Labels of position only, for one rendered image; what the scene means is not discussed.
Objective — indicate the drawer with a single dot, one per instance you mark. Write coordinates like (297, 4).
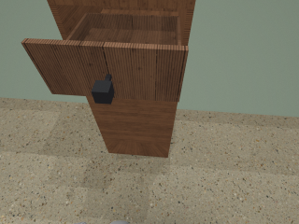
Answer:
(142, 53)

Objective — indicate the handle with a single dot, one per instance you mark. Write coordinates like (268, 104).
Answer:
(103, 91)

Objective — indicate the cabinet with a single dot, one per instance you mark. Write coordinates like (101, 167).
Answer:
(130, 126)

